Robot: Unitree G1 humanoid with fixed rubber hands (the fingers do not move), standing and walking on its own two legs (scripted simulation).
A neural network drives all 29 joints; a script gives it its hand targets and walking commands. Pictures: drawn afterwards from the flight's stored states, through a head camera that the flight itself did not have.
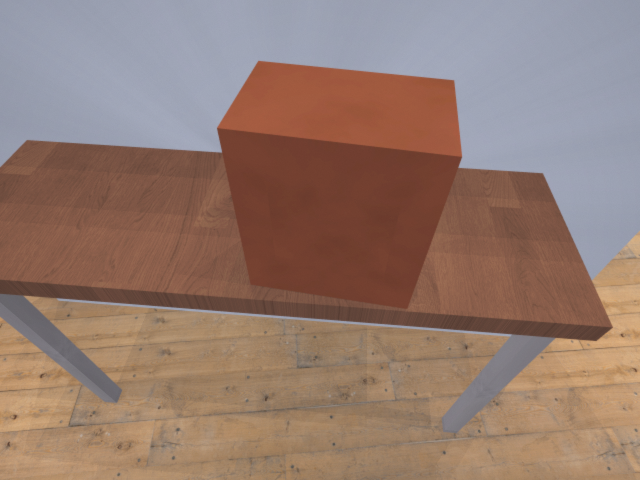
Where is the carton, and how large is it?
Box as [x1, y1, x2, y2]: [217, 61, 461, 308]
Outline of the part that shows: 258,61 217,127 250,283 256,285 406,308 461,158 453,80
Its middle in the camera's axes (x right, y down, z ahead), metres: +0.02 -0.07 +0.56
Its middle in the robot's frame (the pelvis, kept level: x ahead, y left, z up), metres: +0.48 +0.00 +0.09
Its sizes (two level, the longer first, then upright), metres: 0.255 0.160 0.293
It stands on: a table, 0.72 m high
